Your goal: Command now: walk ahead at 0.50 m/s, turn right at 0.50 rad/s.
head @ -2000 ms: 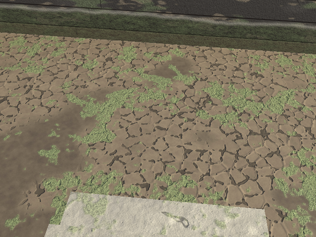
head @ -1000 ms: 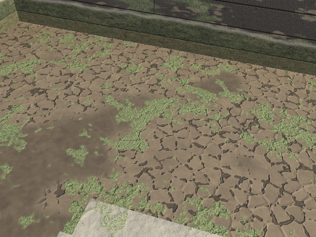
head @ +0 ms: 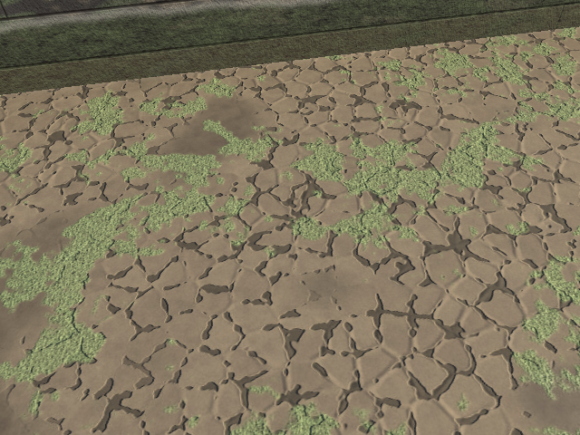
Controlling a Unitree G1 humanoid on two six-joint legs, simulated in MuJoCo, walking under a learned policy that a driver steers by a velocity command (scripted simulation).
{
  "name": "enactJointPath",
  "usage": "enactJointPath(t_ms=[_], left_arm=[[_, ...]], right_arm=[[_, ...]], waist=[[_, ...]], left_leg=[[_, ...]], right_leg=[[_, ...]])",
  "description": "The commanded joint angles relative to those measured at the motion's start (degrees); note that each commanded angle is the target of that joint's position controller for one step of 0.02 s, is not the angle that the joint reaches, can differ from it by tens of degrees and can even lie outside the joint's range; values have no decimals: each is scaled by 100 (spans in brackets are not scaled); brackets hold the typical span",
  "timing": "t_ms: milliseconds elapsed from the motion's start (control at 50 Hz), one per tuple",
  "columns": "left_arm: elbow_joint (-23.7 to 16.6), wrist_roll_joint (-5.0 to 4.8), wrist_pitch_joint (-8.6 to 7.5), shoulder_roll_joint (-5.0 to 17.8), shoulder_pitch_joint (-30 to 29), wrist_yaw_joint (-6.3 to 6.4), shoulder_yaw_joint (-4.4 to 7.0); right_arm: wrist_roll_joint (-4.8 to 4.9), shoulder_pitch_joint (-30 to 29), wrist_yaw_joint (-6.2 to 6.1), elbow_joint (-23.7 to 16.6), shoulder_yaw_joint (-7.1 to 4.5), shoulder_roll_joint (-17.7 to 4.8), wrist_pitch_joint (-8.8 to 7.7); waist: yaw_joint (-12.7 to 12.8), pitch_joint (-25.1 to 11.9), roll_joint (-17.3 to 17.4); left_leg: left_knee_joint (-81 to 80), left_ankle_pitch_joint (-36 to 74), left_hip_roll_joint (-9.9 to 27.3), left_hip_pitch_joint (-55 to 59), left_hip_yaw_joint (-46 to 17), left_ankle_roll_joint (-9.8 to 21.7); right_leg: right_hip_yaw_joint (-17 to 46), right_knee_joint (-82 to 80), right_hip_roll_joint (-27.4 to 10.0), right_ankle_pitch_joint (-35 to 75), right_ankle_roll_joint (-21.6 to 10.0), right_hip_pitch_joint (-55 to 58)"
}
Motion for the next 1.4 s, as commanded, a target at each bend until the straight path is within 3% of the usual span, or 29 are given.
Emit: enactJointPath(t_ms=[20, 160, 200, 240, 260, 280, 300, 340, 360, 380, 420, 480, 560, 740, 780, 820, 860, 880, 900, 960, 1060, 1160, 1220, 1240, 1260, 1280, 1300, 1340, 1400], left_arm=[[-432, 13, -123, 480, -204, 82, 50], [-389, 287, -102, 587, 376, 134, 20], [-221, 319, -75, 513, 578, 249, -27], [-115, 312, -110, 635, 497, 155, -31], [-54, 295, -124, 718, 321, 116, -5], [-137, 179, -153, 616, 468, 69, 89], [-373, 94, -137, 633, 758, 117, 24], [-705, 343, -110, 800, -398, 69, -36], [-697, 475, -53, 963, -1140, 24, 66], [-762, 491, -31, 744, -1258, -24, 57], [-873, 400, 33, 710, -1798, -84, 47], [-404, 403, 59, 213, -940, -220, -55], [-1058, 438, -155, 482, -2832, -308, 63], [-1357, 0, -437, 415, -2577, -190, 90], [-863, 77, -349, 822, -1159, -116, 292], [-495, 302, -359, 1265, 458, -206, 395], [-661, 190, -356, 1150, 71, -215, 465], [-837, 243, -291, 685, -337, -128, 373], [-838, 291, -319, 686, -323, -65, 336], [-511, 183, -451, 287, -612, -51, 142], [-573, 65, -500, 401, -738, -50, 115], [-290, 158, -300, 696, 277, 39, 140], [-250, 241, -162, 1062, 522, 126, 191], [-351, 222, -153, 1147, 364, 108, 200], [-603, 204, -184, 881, 332, 38, 127], [-1052, 132, -220, 663, 117, -84, 104], [-1097, 223, -232, 1073, -470, -85, 194], [-1008, 89, -243, 761, -323, -69, 127], [-712, 251, 70, 497, 149, -91, 107]], right_arm=[[-72, -83, 158, -277, -108, -375, -75], [123, -1000, 225, -784, 27, -132, -273], [295, -637, 127, -614, 8, -123, -318], [196, 980, 73, -4, -59, -251, -312], [132, 2355, 72, 463, -173, -449, -267], [163, 3185, 118, 731, -272, -873, -241], [214, 3215, 252, 651, -201, -769, -223], [301, 2725, 105, 413, -378, -1221, -168], [314, 2043, 68, 272, -200, -617, -100], [220, 2114, 41, 400, -134, -624, -209], [316, 1765, -34, 363, -40, -443, -394], [257, 1843, -73, 424, -179, -876, -343], [247, 2138, -104, 426, -91, -407, -467], [-34, 2717, -264, 703, 0, -321, -163], [65, 2792, -183, 743, -77, -579, -77], [629, 3619, -246, 828, -94, -286, -130], [310, 2494, -312, 421, -3, -559, -105], [45, 1720, -197, 267, -54, -638, -60], [-35, 1268, -37, 88, -84, -591, -27], [86, 284, 199, -274, 14, -22, 12], [172, 81, 416, -330, 156, 101, -117], [146, -1181, 385, -735, 204, -106, -61], [124, -271, 328, -496, 99, -369, -122], [79, 670, 274, -249, -27, -651, -168], [15, 1292, 166, -165, -211, -1200, -157], [170, 1255, 123, -333, -300, -1548, -29], [234, 1276, 22, -274, -258, -1255, 47], [256, 580, -21, -215, -105, -736, -66], [248, 298, -11, -172, 16, -463, -279]], waist=[[-144, 137, -331], [591, 806, -580], [745, 950, -442], [110, 378, -141], [-621, 67, 109], [-681, -606, 1111], [-294, -1250, 909], [-721, -885, 634], [-423, -17, -619], [-282, 234, -59], [36, 937, -538], [145, -115, 571], [-551, 245, -212], [-918, 514, 22], [-296, -7, -401], [-90, -1521, -1290], [167, -1817, -1520], [133, -1207, -696], [143, -674, -952], [-442, 682, -471], [-473, 208, -906], [-21, 415, -465], [-386, -243, -654], [-834, -745, -584], [-1009, -1425, 221], [-811, -1814, 1226], [-917, -1114, -49], [-244, -43, -397], [170, -47, -275]], left_leg=[[-1174, 1757, -197, 674, -11, 83], [-3156, 1092, -495, 1335, 193, 203], [-4073, 1058, -337, 1730, 145, 272], [-3716, 542, -700, 3358, 622, 572], [-4233, 797, -424, 4760, 439, 877], [-3187, 2782, 678, 6637, -695, 1417], [-1590, 4105, 1349, 8022, -1716, 1703], [-3031, -389, 1907, 7225, -3040, 2769], [-3662, -1874, 1358, 5462, -2882, 2300], [-3348, -1293, 1476, 4419, -3256, 2454], [-3804, -739, 402, 2060, -1976, 1841], [-3503, 1132, 177, 2072, -1649, 1715], [-2743, -2316, -458, 2646, -1983, 1532], [-207, -1878, -912, 3709, -2202, 1221], [1839, -2989, -1136, 2619, -1675, 1139], [5250, -6308, -1438, -524, -707, 805], [5373, -4841, -667, -1794, -43, 772], [5227, -3993, -439, -1695, 250, 725], [5168, -3822, -359, -1541, 257, 679], [2090, -2440, -131, -289, 46, 440], [-950, -266, -352, 1483, 559, 600], [-2060, -1464, -624, 1073, 1154, 873], [-2481, -2474, -1137, 2463, 1279, 1171], [-2849, -2287, -1026, 3861, 897, 1451], [-3037, -2659, 304, 5303, -831, 1909], [-3873, -2606, 1799, 6659, -4095, 2903], [-3989, -1747, 1603, 6308, -3226, 2594], [-4035, 1079, 1153, 4526, -1592, 2044], [-4229, 2577, 640, 3450, -370, 1584]], right_leg=[[1877, -581, -1154, 621, -739, -786], [1574, 797, -915, 1115, -524, -405], [1508, 1378, -931, 1775, -441, 32], [1006, 3082, -1001, 3442, -312, -290], [434, 5011, -840, 2914, -167, -1060], [-392, 7667, -131, -1761, 150, -2670], [-465, 8464, -499, -2636, 277, -4319], [-214, 7561, -983, -1476, 443, -5862], [-222, 6630, -1263, -860, 454, -5319], [74, 5960, -1408, -508, 550, -4945], [-78, 2742, -1515, 1120, 913, -3219], [-476, 2729, -1322, 2589, 867, -1534], [-189, 315, -1265, 4794, 722, -2266], [219, -2878, -1422, 5006, 778, -621], [156, -2951, -1807, 5204, 741, 1630], [844, 427, -3369, 8432, 418, 5326], [1929, -647, -3769, 3038, -403, 4631], [2002, -1584, -3356, 804, -420, 3186], [2250, -1768, -3529, 941, -674, 2178], [347, -2465, -2449, 2522, 183, -399], [-753, -2487, -2138, 4310, 299, -383], [-1034, -2107, -2385, 5632, 467, 1590], [-1319, -312, -2440, 6969, 461, 1884], [-1483, 931, -2448, 6279, 497, 1145], [-1686, 2770, -2174, 3132, 572, -188], [-1107, 4703, -824, -1050, 835, -2553], [-452, 4600, -1235, -395, 728, -3298], [-477, 3571, -1593, 18, 718, -2510], [-538, 2813, -1496, 249, 761, -1300]])
Keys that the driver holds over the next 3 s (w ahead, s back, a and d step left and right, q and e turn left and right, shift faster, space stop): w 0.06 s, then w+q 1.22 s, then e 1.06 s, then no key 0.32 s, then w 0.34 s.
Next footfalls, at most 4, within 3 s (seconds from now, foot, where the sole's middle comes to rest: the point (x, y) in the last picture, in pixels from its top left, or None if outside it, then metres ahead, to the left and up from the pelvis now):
0.26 left None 0.29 0.11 -0.93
0.78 right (339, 426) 0.67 -0.05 -1.10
1.24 left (260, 365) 0.86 0.19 -1.10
1.72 right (277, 306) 1.07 0.14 -1.10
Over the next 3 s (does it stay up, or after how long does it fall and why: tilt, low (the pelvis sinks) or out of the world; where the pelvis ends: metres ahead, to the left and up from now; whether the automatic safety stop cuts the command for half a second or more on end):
stays up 0.98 0.21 -0.32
